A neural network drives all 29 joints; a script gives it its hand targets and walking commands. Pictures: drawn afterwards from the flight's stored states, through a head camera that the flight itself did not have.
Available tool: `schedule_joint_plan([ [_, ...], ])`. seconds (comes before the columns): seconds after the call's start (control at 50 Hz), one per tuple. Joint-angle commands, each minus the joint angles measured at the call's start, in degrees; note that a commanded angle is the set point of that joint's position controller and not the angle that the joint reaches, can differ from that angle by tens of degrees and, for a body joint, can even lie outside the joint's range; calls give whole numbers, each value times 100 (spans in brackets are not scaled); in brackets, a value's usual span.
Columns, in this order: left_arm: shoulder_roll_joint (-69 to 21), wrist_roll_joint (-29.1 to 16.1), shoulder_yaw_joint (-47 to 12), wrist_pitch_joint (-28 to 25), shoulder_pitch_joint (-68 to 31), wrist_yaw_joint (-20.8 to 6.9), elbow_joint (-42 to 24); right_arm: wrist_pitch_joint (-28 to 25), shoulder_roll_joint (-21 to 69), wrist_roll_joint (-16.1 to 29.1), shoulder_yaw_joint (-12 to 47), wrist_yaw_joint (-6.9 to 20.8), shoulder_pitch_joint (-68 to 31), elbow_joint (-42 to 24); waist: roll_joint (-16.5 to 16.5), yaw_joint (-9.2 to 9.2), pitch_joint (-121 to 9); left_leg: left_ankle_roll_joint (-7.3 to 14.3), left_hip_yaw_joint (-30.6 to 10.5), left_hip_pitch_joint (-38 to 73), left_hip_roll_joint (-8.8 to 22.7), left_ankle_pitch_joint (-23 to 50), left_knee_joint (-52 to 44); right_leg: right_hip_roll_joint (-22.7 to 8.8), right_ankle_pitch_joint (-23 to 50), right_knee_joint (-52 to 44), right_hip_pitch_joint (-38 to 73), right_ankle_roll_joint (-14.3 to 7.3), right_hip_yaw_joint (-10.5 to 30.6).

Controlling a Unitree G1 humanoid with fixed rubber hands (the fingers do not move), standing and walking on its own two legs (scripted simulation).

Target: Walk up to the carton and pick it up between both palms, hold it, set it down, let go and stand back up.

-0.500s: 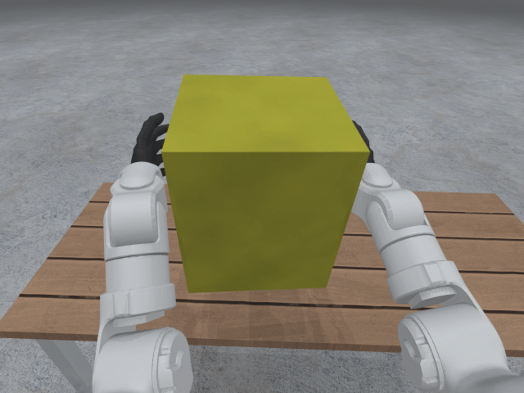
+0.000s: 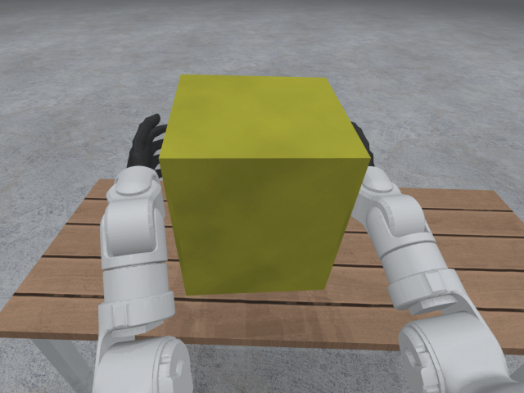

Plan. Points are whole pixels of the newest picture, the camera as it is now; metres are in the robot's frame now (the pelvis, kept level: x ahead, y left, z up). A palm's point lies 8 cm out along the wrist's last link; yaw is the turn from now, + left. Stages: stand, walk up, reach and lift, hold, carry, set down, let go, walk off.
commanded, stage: hold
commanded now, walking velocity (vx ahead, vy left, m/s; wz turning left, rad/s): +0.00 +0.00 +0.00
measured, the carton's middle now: (255, 186) +0.36 +0.00 +0.19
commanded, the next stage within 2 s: none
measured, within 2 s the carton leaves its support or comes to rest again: neither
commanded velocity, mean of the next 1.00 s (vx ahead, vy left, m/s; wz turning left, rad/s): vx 0.00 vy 0.00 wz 0.00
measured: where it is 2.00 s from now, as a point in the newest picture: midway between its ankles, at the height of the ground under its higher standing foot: outside the picture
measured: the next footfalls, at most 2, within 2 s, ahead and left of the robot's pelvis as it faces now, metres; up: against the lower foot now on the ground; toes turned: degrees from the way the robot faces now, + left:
none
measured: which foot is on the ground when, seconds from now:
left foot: down 0.00-1.00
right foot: down 0.00-1.00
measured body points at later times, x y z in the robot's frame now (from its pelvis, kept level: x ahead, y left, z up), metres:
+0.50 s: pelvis +0.00 +0.00 +0.00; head -0.07 +0.03 +0.44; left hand +0.37 +0.15 +0.24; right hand +0.37 -0.15 +0.22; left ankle +0.00 +0.12 -0.75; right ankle +0.02 -0.10 -0.75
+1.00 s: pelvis +0.00 +0.00 +0.00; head -0.06 +0.03 +0.44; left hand +0.37 +0.15 +0.24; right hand +0.37 -0.15 +0.22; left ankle +0.00 +0.12 -0.75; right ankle +0.02 -0.10 -0.75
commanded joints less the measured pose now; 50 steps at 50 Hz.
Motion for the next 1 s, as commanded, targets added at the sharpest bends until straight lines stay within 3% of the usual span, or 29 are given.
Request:
schedule_joint_plan([
  [0.0,-2872,-810,-2618,-349,-3764,-858,-176,-423,3540,578,1871,735,-5100,-2099,327,46,-2365,-122,392,77,-364,1538,-321,157,1200,-106,826,420,-39],
  [0.06,-3087,-1225,-3135,-474,-4272,-754,-576,-468,3508,654,1859,703,-5301,-2447,436,-271,-2775,-316,241,344,-327,1934,-131,219,1546,-50,646,414,-53],
  [0.08,-3004,-1166,-2911,-503,-4190,-698,-595,-424,3574,667,1988,734,-5294,-2295,367,19,-2741,-273,238,371,-319,2124,-135,217,1568,-55,694,429,-33],
  [0.1,-3125,-1153,-3014,-433,-3868,-684,-704,-413,3603,723,2020,714,-5019,-2444,446,-63,-2920,-300,270,527,-297,2434,-81,223,1890,-36,793,437,11],
  [0.14,-2866,-771,-2538,-323,-3636,-699,-121,-349,3438,643,1966,741,-5110,-2055,412,172,-2346,-175,292,139,-352,1734,-291,204,1333,-118,796,403,-29],
  [0.18,-2864,-714,-2386,-352,-3955,-761,161,-342,3387,474,1653,836,-5189,-1495,287,110,-1873,-107,303,-128,-279,1004,-478,155,490,-218,539,352,-12],
  [0.22,-2853,-847,-2474,-433,-3879,-798,217,-443,3558,484,1734,793,-5292,-1835,84,107,-2344,-93,359,31,-322,1436,-345,181,1118,-101,729,420,-56],
  [0.24,-3026,-1028,-2702,-461,-3909,-817,-178,-455,3624,554,1803,732,-5047,-1986,153,-101,-2640,-169,365,237,-334,1711,-238,152,1537,-94,823,443,-5],
  [0.26,-2862,-867,-2460,-489,-4284,-753,217,-378,3562,497,1714,777,-5315,-1471,263,46,-2224,-183,308,66,-327,1342,-318,158,1001,-149,515,415,-45],
  [0.3,-2934,-833,-2594,-416,-3913,-783,-38,-416,3520,668,1835,732,-5158,-1722,428,14,-2251,-248,325,273,-314,1889,-249,204,1471,-113,765,389,-39],
  [0.36,-3029,-909,-2661,-396,-3956,-794,38,-424,3416,489,1594,763,-5034,-1636,433,-195,-2119,-263,291,179,-295,1604,-298,163,1156,-172,663,383,-34],
  [0.4,-2901,-733,-2420,-369,-3914,-817,313,-426,3377,540,1669,812,-5273,-1572,438,31,-1998,-188,326,9,-303,1355,-371,158,736,-209,624,360,-62],
  [0.42,-2985,-852,-2600,-417,-3995,-824,-150,-439,3530,549,1709,791,-5038,-1695,359,-22,-2357,-212,350,240,-295,1766,-326,187,1165,-118,781,405,-102],
  [0.46,-2981,-915,-2672,-462,-4351,-802,-43,-455,3489,512,1616,812,-5147,-1525,506,-120,-2250,-259,342,88,-325,1285,-333,127,757,-175,561,374,-43],
  [0.48,-2932,-782,-2481,-486,-4337,-761,228,-452,3499,518,1637,868,-5314,-1286,519,86,-2029,-231,323,-19,-268,1242,-436,195,496,-152,418,332,-98],
  [0.52,-3082,-929,-2603,-482,-4165,-715,60,-535,3645,561,1793,848,-5532,-1811,386,166,-2378,-183,308,102,-265,1521,-330,200,808,-152,598,352,-58],
  [0.56,-3149,-1023,-2813,-487,-4177,-687,-334,-536,3556,612,1777,813,-5204,-1874,479,-45,-2750,-280,278,377,-294,1888,-238,231,1200,-118,688,373,-57],
  [0.58,-2925,-917,-2513,-480,-4074,-698,223,-483,3487,507,1715,818,-5422,-1627,203,86,-2168,-147,311,109,-306,1457,-333,204,974,-187,505,401,-66],
  [0.62,-2972,-849,-2512,-449,-4025,-718,89,-539,3600,517,1808,814,-5402,-1811,251,163,-2275,-120,338,135,-323,1559,-340,181,1155,-136,610,406,-89],
  [0.66,-2948,-777,-2354,-411,-3854,-809,382,-507,3533,478,1721,791,-5319,-1635,106,76,-2122,-107,330,21,-322,1331,-400,148,1006,-185,693,414,-60],
  [0.7,-2969,-919,-2567,-492,-4173,-813,13,-521,3650,579,1780,732,-5294,-1830,257,-45,-2509,-115,347,201,-368,1531,-304,166,1239,-162,730,444,-27],
  [0.72,-2964,-778,-2443,-425,-3795,-770,18,-500,3562,603,1785,732,-5291,-1837,390,123,-2396,-176,323,284,-325,1805,-289,211,1385,-145,681,400,-49],
  [0.74,-2974,-891,-2644,-450,-4072,-785,-85,-505,3524,597,1715,701,-5175,-1758,460,-139,-2389,-250,293,254,-329,1733,-271,150,1412,-138,646,415,-57],
  [0.82,-3007,-855,-2595,-431,-4088,-764,130,-488,3513,551,1756,793,-5389,-1747,354,60,-2324,-155,333,110,-307,1387,-372,194,837,-186,620,402,-51],
  [0.86,-3013,-966,-2666,-466,-3805,-759,-85,-552,3601,621,1890,730,-5287,-2177,351,12,-2596,-168,335,293,-341,1856,-220,166,1451,-115,770,428,-17],
  [0.9,-3013,-957,-2769,-467,-3878,-684,-390,-462,3530,664,1894,747,-5047,-1880,539,-16,-2582,-228,288,353,-347,1972,-215,199,1547,-80,727,430,-36],
  [0.94,-2925,-1018,-2788,-448,-3909,-738,-339,-428,3489,586,1798,722,-4911,-1958,329,-144,-2510,-239,286,377,-331,1917,-182,148,1657,-126,678,439,7],
  [0.96,-2781,-744,-2476,-417,-3886,-774,311,-358,3291,457,1593,743,-4946,-1398,408,-89,-1775,-190,268,45,-337,1286,-362,125,942,-219,410,399,-30],
  [0.98,-2872,-692,-2476,-399,-3828,-788,-80,-417,3508,555,1786,777,-4999,-1592,476,103,-2033,-147,341,107,-320,1472,-361,152,1009,-139,653,413,-13],
])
